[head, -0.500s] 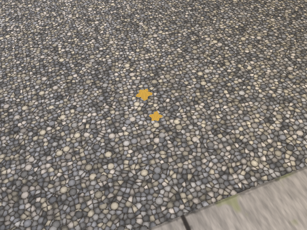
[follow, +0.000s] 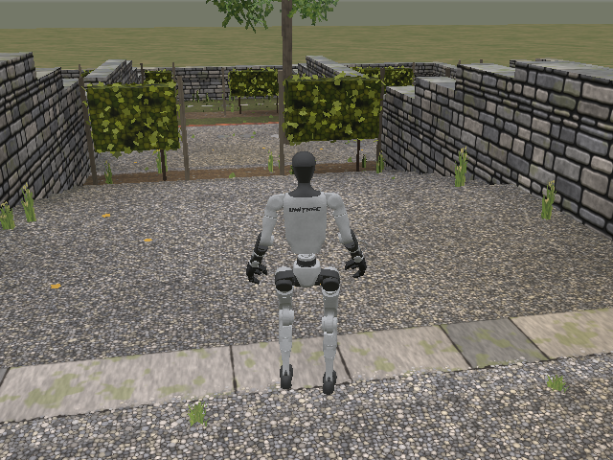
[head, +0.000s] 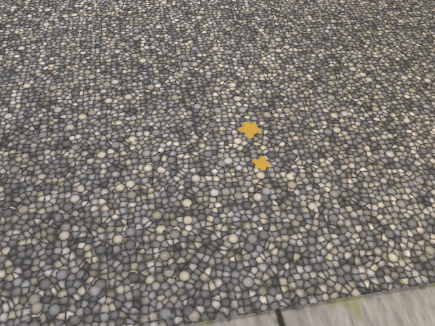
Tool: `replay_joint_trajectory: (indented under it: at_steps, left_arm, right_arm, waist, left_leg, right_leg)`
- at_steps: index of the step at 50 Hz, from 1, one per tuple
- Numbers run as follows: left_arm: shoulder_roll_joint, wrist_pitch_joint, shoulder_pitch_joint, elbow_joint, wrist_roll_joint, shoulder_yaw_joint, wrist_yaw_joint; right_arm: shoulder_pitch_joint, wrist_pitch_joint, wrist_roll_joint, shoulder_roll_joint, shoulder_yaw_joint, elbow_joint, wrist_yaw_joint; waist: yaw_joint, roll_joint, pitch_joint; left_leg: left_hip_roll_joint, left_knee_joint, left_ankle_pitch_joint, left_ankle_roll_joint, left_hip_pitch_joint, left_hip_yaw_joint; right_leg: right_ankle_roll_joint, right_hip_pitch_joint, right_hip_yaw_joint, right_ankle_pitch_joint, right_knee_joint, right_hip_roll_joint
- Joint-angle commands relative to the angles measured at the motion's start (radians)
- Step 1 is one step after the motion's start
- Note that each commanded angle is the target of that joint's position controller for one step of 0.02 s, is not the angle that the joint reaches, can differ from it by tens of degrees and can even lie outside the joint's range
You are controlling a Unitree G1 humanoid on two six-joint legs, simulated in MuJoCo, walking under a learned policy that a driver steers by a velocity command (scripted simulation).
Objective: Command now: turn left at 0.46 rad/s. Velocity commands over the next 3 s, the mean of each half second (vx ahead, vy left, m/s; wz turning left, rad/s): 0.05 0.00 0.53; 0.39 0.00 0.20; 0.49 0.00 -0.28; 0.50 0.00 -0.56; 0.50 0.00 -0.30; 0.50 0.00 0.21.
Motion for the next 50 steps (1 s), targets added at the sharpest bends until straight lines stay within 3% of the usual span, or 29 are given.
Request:
replay_joint_trajectory:
  at_steps: [1,4,5,6,7,8,9,10,11,13,17,19,20,22,28,30,32,33,34,35,36,37,38,41,46,50]
  left_arm:
    - [0.181,-0.014,-0.096,-0.084,-0.01,0.045,0.004]
    - [0.159,0.005,-0.078,-0.067,-0.032,0.04,-0.001]
    - [0.122,0.006,-0.016,-0.045,-0.029,0.033,-0.006]
    - [0.059,0.008,-0.011,-0.08,0.024,0.011,-0.01]
    - [0.09,-0.001,-0.109,-0.123,0.016,0.014,-0.004]
    - [0.122,0.0,-0.135,-0.121,-0.009,0.024,0.002]
    - [0.132,0.003,-0.123,-0.109,-0.01,0.028,0.008]
    - [0.133,0.005,-0.109,-0.086,0.001,0.032,0.017]
    - [0.137,0.008,-0.092,-0.079,0.006,0.035,0.021]
    - [0.115,0.005,-0.074,-0.067,-0.001,0.03,0.013]
    - [0.089,0.001,-0.113,-0.068,-0.007,0.019,0.01]
    - [0.095,-0.007,-0.128,-0.07,-0.011,0.019,0.003]
    - [0.099,-0.014,-0.142,-0.074,-0.014,0.02,-0.002]
    - [0.105,-0.033,-0.168,-0.08,-0.019,0.021,-0.013]
    - [0.088,-0.099,-0.171,-0.068,-0.025,0.009,-0.051]
    - [0.087,-0.115,-0.145,-0.059,-0.03,0.008,-0.06]
    - [0.083,-0.128,-0.071,-0.032,-0.028,0.01,-0.06]
    - [0.099,-0.131,-0.004,-0.016,-0.023,0.015,-0.055]
    - [0.141,-0.132,0.112,0.004,-0.011,0.021,-0.048]
    - [0.243,-0.126,0.185,0.034,0.006,0.045,-0.053]
    - [0.209,-0.126,0.183,0.04,-0.009,0.043,-0.057]
    - [0.158,-0.124,0.165,0.031,-0.02,0.027,-0.052]
    - [0.138,-0.121,0.145,0.021,-0.019,0.017,-0.049]
    - [0.116,-0.111,0.129,0.018,-0.012,-0.001,-0.042]
    - [0.142,-0.096,0.177,0.051,-0.024,-0.004,-0.037]
    - [0.175,-0.088,0.231,0.081,-0.038,-0.001,-0.042]
  right_arm:
    - [-0.015,-0.002,0.007,-0.066,-0.016,-0.089,0.015]
    - [0.073,0.005,0.008,-0.078,-0.033,-0.069,0.026]
    - [0.097,0.004,0.001,-0.116,-0.049,-0.069,0.019]
    - [0.113,-0.005,-0.006,-0.258,-0.078,-0.106,0.0]
    - [0.126,-0.031,-0.047,-0.265,-0.065,-0.138,0.016]
    - [0.099,-0.052,-0.054,-0.236,-0.056,-0.138,0.024]
    - [0.054,-0.061,-0.036,-0.21,-0.049,-0.133,0.02]
    - [0.014,-0.057,-0.017,-0.183,-0.042,-0.137,0.009]
    - [-0.014,-0.051,-0.006,-0.171,-0.035,-0.141,0.0]
    - [-0.005,-0.046,-0.01,-0.16,-0.028,-0.144,-0.014]
    - [0.034,-0.039,-0.005,-0.164,-0.032,-0.141,-0.03]
    - [0.054,-0.034,0.0,-0.162,-0.034,-0.138,-0.036]
    - [0.059,-0.033,0.001,-0.165,-0.035,-0.138,-0.036]
    - [0.067,-0.037,-0.002,-0.173,-0.038,-0.135,-0.035]
    - [0.103,-0.052,-0.005,-0.159,-0.028,-0.11,-0.021]
    - [0.098,-0.054,-0.003,-0.156,-0.023,-0.104,-0.013]
    - [0.082,-0.052,-0.002,-0.132,-0.012,-0.105,-0.009]
    - [0.073,-0.057,-0.005,-0.097,-0.001,-0.109,-0.008]
    - [0.057,-0.065,-0.01,-0.031,0.02,-0.12,-0.005]
    - [0.06,-0.081,0.01,-0.029,0.021,-0.16,-0.008]
    - [0.022,-0.092,0.018,-0.123,-0.004,-0.159,-0.014]
    - [0.019,-0.099,0.018,-0.143,-0.012,-0.145,-0.01]
    - [0.03,-0.104,0.007,-0.128,-0.01,-0.13,-0.003]
    - [-0.023,-0.121,-0.008,-0.079,0.001,-0.138,0.017]
    - [-0.154,-0.135,-0.004,-0.003,0.034,-0.167,0.032]
    - [-0.211,-0.139,0.012,-0.033,0.024,-0.181,0.051]
  waist:
    - [-0.012,-0.131,-0.098]
    - [-0.043,-0.124,-0.132]
    - [-0.036,-0.01,-0.12]
    - [-0.01,0.313,-0.101]
    - [-0.075,0.265,-0.19]
    - [-0.069,0.149,-0.163]
    - [-0.035,0.102,-0.121]
    - [-0.017,0.06,-0.116]
    - [0.001,0.077,-0.115]
    - [0.008,0.096,-0.146]
    - [-0.016,0.097,-0.15]
    - [-0.029,0.112,-0.149]
    - [-0.036,0.134,-0.126]
    - [-0.047,0.166,-0.088]
    - [-0.072,0.154,-0.075]
    - [-0.053,0.14,-0.055]
    - [-0.002,0.113,-0.054]
    - [0.027,0.091,-0.075]
    - [0.066,-0.024,-0.107]
    - [0.048,-0.228,-0.082]
    - [0.064,-0.183,0.022]
    - [0.057,-0.144,0.056]
    - [0.043,-0.131,0.042]
    - [0.041,-0.122,0.038]
    - [0.084,-0.117,0.038]
    - [0.087,-0.128,0.049]
  left_leg:
    - [0.042,-0.051,0.041,0.002,0.008,0.022]
    - [-0.045,-0.33,0.253,0.032,0.205,0.112]
    - [-0.03,-0.453,0.396,0.069,0.305,0.022]
    - [0.258,-0.518,0.805,0.195,0.454,-0.422]
    - [0.386,-0.562,0.882,0.382,0.386,-0.607]
    - [0.346,-0.575,0.786,0.374,0.366,-0.538]
    - [0.288,-0.565,0.699,0.314,0.343,-0.456]
    - [0.241,-0.556,0.643,0.262,0.338,-0.407]
    - [0.209,-0.557,0.66,0.239,0.306,-0.368]
    - [0.176,-0.56,0.696,0.23,0.308,-0.34]
    - [0.155,-0.564,0.632,0.226,0.369,-0.362]
    - [0.134,-0.614,0.3,0.227,0.363,-0.405]
    - [0.129,-0.647,0.142,0.231,0.342,-0.437]
    - [0.131,-0.679,0.019,0.239,0.318,-0.49]
    - [0.126,-0.666,-0.002,0.251,0.272,-0.509]
    - [0.117,-0.656,-0.015,0.245,0.221,-0.516]
    - [0.074,-0.608,-0.03,0.21,0.144,-0.494]
    - [0.044,-0.535,-0.031,0.176,0.068,-0.459]
    - [-0.036,-0.297,-0.051,0.118,-0.055,-0.343]
    - [-0.143,-0.076,-0.071,0.07,-0.27,-0.165]
    - [-0.075,0.076,-0.082,0.049,-0.421,-0.151]
    - [-0.043,0.138,0.004,0.046,-0.457,-0.163]
    - [-0.02,0.164,0.082,0.038,-0.461,-0.132]
    - [0.033,0.11,0.25,0.012,-0.412,-0.069]
    - [0.02,-0.195,0.438,-0.017,-0.23,0.018]
    - [-0.003,-0.342,0.489,0.011,-0.115,0.021]
  right_leg:
    - [-0.185,0.081,0.209,0.469,-0.177,-0.285]
    - [-0.108,0.041,0.084,0.331,-0.043,-0.231]
    - [-0.039,-0.049,0.009,0.172,0.113,-0.178]
    - [0.073,-0.366,-0.053,-0.319,0.471,-0.046]
    - [0.087,-0.434,0.15,-0.424,0.652,0.033]
    - [0.08,-0.452,0.197,-0.357,0.716,0.016]
    - [0.069,-0.464,0.204,-0.257,0.696,-0.001]
    - [0.072,-0.46,0.213,-0.175,0.664,-0.017]
    - [0.078,-0.421,0.214,-0.12,0.64,-0.016]
    - [0.09,-0.372,0.209,-0.049,0.638,0.009]
    - [0.11,-0.384,0.225,-0.01,0.489,0.028]
    - [0.112,-0.369,0.228,0.017,0.378,0.029]
    - [0.109,-0.363,0.226,0.021,0.324,0.032]
    - [0.099,-0.343,0.23,0.011,0.231,0.039]
    - [0.051,-0.175,0.187,-0.01,0.035,0.041]
    - [0.02,-0.082,0.166,0.023,-0.045,0.046]
    - [-0.011,0.083,0.144,0.102,-0.166,0.044]
    - [-0.033,0.205,0.186,0.089,-0.172,-0.008]
    - [-0.087,0.338,0.355,-0.022,-0.228,-0.155]
    - [-0.222,0.399,0.696,-0.26,-0.341,-0.313]
    - [-0.28,0.359,0.799,-0.398,-0.376,-0.376]
    - [-0.26,0.349,0.737,-0.386,-0.376,-0.337]
    - [-0.231,0.358,0.661,-0.322,-0.378,-0.289]
    - [-0.193,0.29,0.477,-0.048,-0.412,-0.209]
    - [-0.172,0.184,0.279,0.257,-0.419,-0.141]
    - [-0.159,0.206,0.277,0.317,-0.406,-0.193]
Next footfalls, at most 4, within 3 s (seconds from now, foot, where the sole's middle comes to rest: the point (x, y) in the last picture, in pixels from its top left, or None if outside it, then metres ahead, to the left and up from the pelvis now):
0.68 right None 0.14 -0.06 -0.77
1.10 left None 0.34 0.30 -0.77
1.64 right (178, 253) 0.69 0.15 -0.77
2.10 left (131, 182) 0.97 0.34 -0.77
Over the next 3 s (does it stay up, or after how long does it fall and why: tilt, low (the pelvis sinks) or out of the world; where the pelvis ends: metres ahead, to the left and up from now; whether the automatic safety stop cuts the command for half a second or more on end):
stays up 1.24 0.11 0.01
